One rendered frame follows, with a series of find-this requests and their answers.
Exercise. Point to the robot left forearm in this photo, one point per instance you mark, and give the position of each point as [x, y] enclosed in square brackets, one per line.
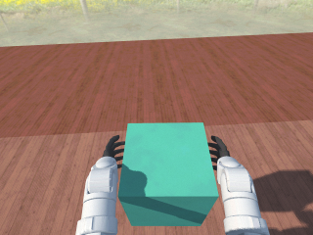
[99, 200]

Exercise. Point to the carton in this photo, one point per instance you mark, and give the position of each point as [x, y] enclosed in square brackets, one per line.
[167, 177]

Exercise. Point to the robot right forearm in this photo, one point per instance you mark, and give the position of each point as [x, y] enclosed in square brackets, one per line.
[242, 213]

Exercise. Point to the left robot hand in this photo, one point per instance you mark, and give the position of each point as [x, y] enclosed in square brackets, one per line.
[110, 149]

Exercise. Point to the right robot hand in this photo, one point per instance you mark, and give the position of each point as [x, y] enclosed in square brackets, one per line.
[221, 150]

